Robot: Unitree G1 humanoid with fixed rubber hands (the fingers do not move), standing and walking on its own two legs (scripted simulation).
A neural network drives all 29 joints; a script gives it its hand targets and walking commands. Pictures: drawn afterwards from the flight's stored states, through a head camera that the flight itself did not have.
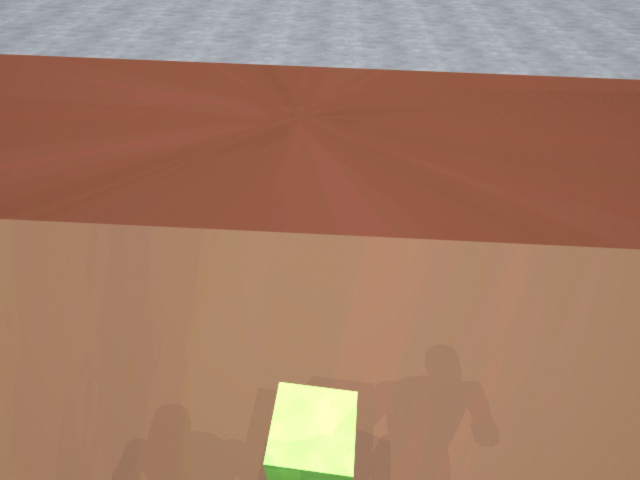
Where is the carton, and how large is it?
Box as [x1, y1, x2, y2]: [263, 382, 357, 479]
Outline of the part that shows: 279,382 263,463 267,479 352,479 357,392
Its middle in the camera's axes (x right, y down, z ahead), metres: -0.01 +0.54 +1.05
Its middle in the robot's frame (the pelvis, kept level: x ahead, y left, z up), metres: +0.40 +0.01 -0.66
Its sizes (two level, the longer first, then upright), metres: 0.210 0.200 0.250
